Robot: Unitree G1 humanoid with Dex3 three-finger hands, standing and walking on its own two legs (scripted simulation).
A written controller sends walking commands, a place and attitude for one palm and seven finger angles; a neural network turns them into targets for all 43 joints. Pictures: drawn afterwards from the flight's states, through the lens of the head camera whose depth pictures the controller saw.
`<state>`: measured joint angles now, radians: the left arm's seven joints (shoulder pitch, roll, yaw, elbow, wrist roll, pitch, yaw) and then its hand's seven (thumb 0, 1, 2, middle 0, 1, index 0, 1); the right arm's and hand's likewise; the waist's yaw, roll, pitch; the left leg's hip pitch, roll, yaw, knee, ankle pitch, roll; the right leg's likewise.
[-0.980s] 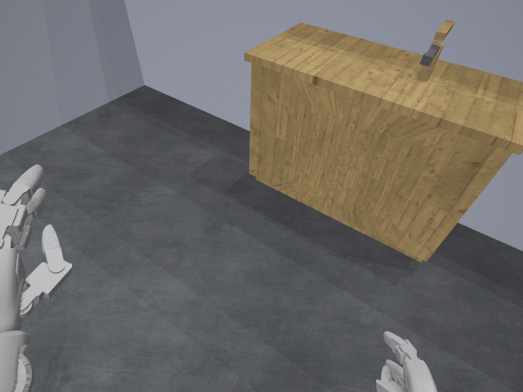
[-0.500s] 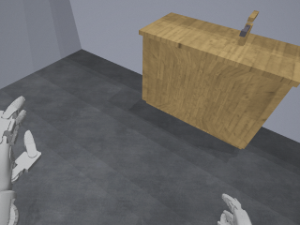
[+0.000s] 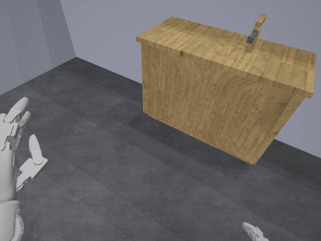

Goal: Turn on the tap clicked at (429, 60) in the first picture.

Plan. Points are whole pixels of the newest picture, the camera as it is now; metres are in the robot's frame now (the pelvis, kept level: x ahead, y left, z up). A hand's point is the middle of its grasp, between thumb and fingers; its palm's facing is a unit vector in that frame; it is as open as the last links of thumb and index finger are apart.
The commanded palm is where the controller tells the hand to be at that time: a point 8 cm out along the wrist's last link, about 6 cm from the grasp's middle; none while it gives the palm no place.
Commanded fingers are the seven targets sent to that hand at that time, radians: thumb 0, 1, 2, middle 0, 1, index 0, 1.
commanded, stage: walk to a spot facing it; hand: left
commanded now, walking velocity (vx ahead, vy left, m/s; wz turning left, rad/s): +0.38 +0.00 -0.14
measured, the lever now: (250, 39) +0.99 -0.37 +0.09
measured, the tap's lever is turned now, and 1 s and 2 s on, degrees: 0 0 0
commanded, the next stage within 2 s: turn to face it in 0.48 s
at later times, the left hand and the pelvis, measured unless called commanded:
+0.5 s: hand (112, 95) +0.41 +0.16 +0.17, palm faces +0.29 -0.81 -0.51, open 7.4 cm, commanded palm +0.34 +0.21 +0.18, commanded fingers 0.00 0.90 0.90 -0.20 -0.30 -0.20 -0.30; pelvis +0.15 -0.05 -0.02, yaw -6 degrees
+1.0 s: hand (124, 66) +0.54 +0.15 +0.17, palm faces +0.25 -0.90 -0.35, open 7.5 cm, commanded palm +0.48 +0.18 +0.18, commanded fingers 0.00 0.90 0.90 -0.20 -0.30 -0.20 -0.30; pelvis +0.25 -0.04 +0.00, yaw -15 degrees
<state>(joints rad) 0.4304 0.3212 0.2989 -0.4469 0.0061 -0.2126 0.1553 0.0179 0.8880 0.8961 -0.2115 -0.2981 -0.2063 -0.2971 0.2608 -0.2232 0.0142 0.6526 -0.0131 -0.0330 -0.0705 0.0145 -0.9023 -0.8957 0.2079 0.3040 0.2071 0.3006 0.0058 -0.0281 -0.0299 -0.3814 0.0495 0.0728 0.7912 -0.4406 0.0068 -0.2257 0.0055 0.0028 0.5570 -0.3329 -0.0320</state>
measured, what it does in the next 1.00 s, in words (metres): walks ahead, turning right: left foot, then right foot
